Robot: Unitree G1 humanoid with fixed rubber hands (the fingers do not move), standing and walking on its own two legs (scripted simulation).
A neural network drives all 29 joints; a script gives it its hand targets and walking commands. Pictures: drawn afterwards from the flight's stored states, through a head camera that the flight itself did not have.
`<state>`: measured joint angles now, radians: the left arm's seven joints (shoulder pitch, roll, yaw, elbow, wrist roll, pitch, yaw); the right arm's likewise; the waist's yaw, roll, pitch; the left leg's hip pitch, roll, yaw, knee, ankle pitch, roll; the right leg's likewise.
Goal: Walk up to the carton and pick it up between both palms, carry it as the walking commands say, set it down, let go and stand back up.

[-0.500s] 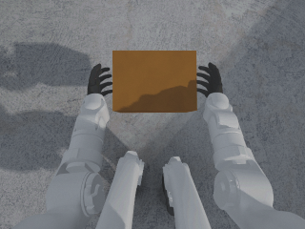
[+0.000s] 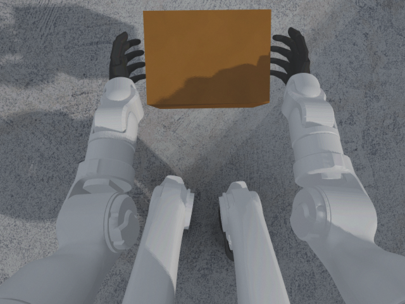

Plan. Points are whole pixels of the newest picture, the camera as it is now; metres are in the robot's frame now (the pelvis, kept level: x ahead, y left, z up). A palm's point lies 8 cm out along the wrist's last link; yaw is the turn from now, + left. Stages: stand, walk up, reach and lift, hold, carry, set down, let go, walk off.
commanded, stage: set down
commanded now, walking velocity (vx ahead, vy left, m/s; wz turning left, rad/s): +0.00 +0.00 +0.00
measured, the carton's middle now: (206, 67) +0.54 +0.02 -0.18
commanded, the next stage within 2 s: none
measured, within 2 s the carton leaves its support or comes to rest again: rests again in 2.00 s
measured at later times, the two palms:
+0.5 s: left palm (137, 84) +0.50 +0.16 -0.20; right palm (280, 78) +0.53 -0.15 -0.20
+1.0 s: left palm (144, 90) +0.51 +0.17 -0.29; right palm (266, 84) +0.55 -0.14 -0.29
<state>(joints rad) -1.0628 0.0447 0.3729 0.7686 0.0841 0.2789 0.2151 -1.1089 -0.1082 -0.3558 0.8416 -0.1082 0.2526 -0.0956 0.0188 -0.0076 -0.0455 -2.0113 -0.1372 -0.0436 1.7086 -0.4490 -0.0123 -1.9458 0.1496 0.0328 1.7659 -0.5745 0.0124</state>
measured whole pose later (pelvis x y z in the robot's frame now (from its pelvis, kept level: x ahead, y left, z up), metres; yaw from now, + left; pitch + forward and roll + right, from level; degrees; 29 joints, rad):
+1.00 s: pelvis -0.02 -0.01 -0.11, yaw +0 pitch +31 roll +1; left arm -1.46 0.24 0.23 0.96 -0.13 0.26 0.25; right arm -1.56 -0.34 -0.08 1.06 0.11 0.24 -0.15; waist 0.05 0.01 0.52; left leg -2.14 -0.10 0.02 2.12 -0.52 -0.02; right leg -2.08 0.15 -0.01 2.20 -0.65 -0.01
